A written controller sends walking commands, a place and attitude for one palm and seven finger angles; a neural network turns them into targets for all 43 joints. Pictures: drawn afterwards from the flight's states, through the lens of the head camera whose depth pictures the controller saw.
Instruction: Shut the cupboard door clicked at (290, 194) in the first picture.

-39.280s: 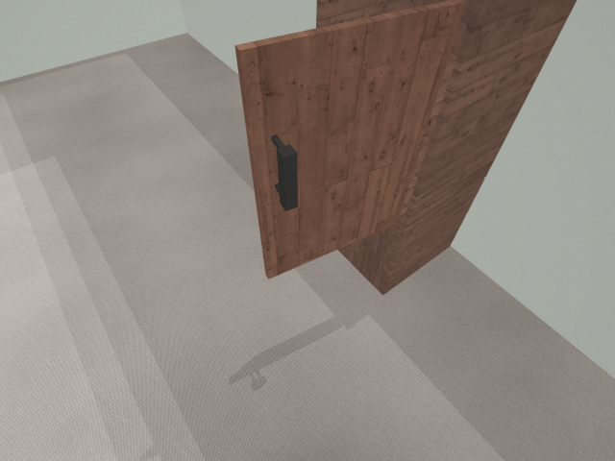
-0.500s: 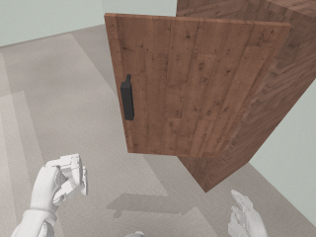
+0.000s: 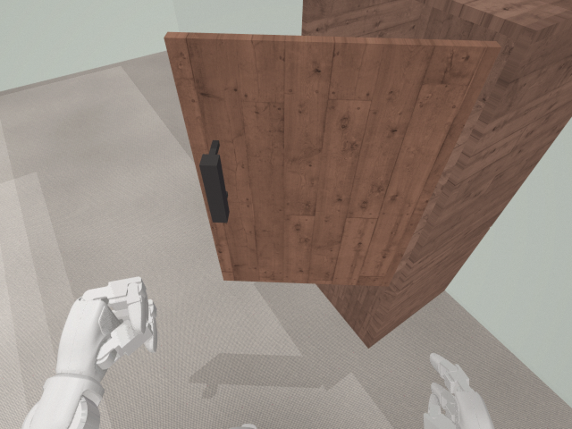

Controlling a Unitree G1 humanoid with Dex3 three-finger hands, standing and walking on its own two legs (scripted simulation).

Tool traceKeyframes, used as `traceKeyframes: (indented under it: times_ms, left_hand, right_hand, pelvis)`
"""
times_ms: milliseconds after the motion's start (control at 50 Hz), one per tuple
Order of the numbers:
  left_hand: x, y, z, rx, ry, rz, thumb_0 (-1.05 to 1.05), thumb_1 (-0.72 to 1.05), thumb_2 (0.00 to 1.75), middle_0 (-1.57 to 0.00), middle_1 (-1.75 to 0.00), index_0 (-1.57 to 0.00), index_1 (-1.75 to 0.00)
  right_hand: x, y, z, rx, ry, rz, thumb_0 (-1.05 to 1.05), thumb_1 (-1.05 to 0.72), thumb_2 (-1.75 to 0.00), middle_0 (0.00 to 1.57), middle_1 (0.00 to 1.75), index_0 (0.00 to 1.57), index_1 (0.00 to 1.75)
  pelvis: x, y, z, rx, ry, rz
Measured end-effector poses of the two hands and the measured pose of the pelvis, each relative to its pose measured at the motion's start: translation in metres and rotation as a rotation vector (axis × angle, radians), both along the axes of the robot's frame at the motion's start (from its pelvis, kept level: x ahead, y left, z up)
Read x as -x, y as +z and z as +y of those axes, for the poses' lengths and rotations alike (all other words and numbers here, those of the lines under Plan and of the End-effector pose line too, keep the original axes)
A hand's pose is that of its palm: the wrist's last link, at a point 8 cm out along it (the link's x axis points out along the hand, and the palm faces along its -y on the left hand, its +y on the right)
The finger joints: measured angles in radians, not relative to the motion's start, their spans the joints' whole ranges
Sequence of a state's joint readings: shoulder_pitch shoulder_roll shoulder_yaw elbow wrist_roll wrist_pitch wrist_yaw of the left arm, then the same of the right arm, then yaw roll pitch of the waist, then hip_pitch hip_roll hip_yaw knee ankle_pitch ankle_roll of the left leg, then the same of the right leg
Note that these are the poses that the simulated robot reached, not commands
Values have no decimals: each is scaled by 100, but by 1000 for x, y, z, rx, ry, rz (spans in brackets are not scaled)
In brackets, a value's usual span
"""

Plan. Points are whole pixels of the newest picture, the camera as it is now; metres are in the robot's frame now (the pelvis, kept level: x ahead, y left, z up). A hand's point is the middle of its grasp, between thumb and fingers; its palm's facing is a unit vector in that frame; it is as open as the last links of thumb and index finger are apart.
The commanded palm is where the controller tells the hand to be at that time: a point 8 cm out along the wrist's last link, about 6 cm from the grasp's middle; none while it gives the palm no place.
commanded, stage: bring the fist close to the handle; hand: left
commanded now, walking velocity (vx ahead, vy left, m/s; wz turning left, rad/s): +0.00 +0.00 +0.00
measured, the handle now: (218, 181) +0.48 +0.15 +0.07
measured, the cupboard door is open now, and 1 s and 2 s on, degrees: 54 54 51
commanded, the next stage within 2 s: push the door shut along its arc in 1.48 s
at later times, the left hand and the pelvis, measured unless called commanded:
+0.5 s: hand (190, 282) +0.29 +0.15 +0.08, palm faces +0.01 -1.00 -0.04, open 3.1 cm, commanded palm +0.27 +0.19 +0.08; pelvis +0.01 -0.02 +0.00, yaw +0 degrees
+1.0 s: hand (226, 237) +0.36 +0.11 +0.08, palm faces +0.01 -1.00 -0.02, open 3.1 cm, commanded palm +0.34 +0.16 +0.08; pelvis +0.01 -0.02 +0.00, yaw -1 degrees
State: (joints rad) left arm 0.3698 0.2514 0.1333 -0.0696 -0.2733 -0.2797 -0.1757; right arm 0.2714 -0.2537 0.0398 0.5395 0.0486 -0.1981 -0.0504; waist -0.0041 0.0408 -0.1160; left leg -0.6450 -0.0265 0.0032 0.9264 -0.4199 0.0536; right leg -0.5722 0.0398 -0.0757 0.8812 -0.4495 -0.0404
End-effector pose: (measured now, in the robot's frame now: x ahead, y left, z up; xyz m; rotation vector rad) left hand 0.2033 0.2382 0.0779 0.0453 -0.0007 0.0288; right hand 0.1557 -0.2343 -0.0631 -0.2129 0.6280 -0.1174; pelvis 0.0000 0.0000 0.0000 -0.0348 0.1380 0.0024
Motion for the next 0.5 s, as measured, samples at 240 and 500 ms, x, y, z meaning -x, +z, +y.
traceKeyframes:
  times_ms: [240, 500]
  left_hand:
    - [-20, -1, -17, 2, -9, -9, 2, 90, 90, -131, -150, -130, -150]
    - [-61, 2, -39, 10, -15, -5, 2, 90, 90, -130, -150, -130, -150]
  right_hand:
    - [-7, -7, -4, -13, 15, 1, 1, -90, -90, 20, 30, 20, 30]
    - [-2, -8, -17, -26, -20, 52, 1, -90, -90, 20, 30, 20, 30]
  pelvis:
    - [-2, -2, -8, -6, 8, 10]
    - [-11, 3, -15, -23, -10, 13]
